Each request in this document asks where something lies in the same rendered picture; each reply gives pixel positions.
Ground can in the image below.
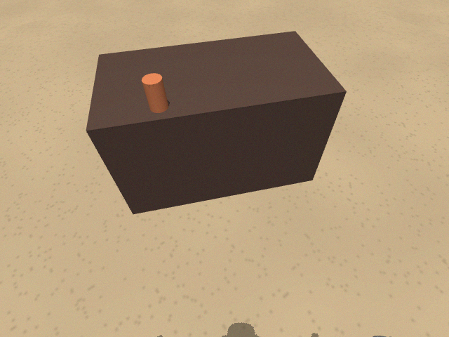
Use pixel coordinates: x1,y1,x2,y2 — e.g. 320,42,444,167
142,73,168,113

